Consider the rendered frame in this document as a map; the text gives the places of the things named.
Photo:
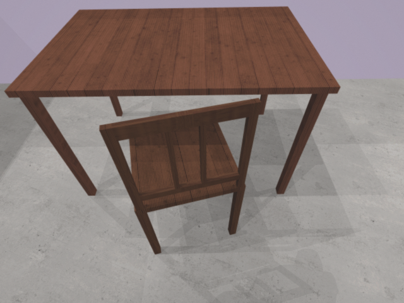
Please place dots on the chair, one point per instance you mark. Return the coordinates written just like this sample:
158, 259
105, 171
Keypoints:
182, 157

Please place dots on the table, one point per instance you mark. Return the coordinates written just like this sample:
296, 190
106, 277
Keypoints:
176, 51

